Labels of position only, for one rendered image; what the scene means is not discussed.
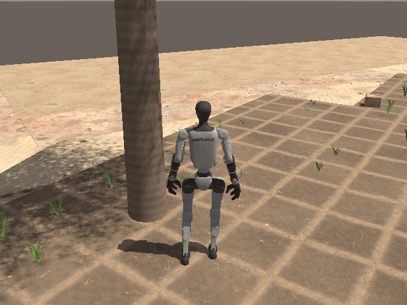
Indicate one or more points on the right robot upper arm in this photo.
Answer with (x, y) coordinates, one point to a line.
(226, 145)

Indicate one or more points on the left robot shin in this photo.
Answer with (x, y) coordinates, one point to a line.
(186, 233)

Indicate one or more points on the left robot upper arm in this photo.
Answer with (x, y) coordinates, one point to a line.
(180, 144)

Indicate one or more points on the robot right hand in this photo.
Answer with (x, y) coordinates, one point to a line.
(236, 190)

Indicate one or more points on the left robot forearm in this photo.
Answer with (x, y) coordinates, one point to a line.
(173, 169)

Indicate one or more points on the right robot forearm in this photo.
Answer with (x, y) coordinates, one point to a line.
(233, 172)

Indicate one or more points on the robot left hand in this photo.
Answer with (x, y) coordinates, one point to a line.
(170, 185)

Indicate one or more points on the robot shin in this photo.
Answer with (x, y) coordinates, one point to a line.
(186, 233)
(214, 230)

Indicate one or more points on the right robot shin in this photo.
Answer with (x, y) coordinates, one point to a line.
(214, 230)

